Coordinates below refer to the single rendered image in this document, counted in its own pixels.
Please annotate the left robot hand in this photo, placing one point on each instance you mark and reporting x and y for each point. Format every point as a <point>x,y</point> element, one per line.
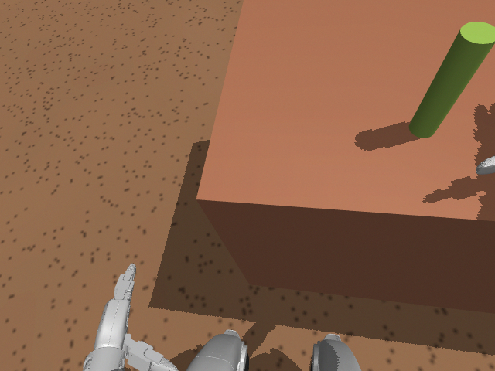
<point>112,330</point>

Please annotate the right robot hand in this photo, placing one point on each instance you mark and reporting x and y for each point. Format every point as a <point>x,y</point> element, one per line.
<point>486,167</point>

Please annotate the can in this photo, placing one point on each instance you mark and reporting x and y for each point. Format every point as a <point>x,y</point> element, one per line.
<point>468,51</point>

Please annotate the left robot arm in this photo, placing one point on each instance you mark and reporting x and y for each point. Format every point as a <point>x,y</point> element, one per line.
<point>105,359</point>

